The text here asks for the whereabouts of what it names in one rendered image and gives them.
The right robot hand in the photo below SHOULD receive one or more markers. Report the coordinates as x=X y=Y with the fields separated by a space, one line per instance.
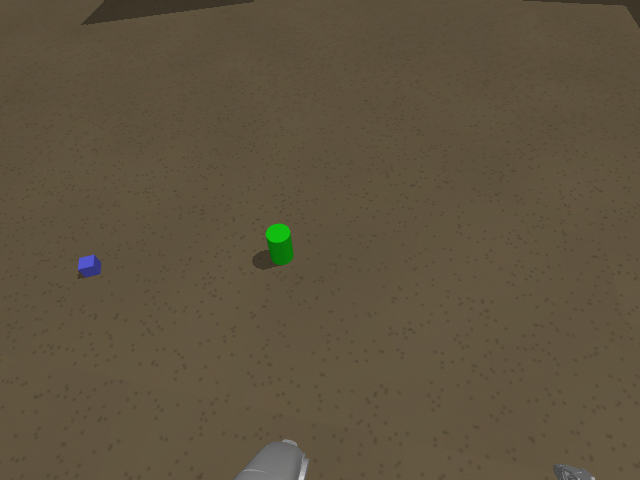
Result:
x=565 y=472

